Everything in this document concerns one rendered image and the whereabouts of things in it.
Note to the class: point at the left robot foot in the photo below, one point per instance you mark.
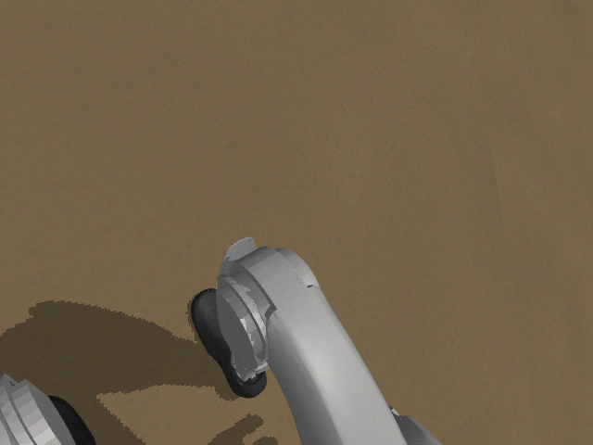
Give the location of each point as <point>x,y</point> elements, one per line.
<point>77,428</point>

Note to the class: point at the right robot foot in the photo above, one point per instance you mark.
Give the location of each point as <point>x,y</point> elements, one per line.
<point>205,319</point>

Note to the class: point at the right robot hand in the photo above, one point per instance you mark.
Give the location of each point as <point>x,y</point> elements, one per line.
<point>413,432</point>

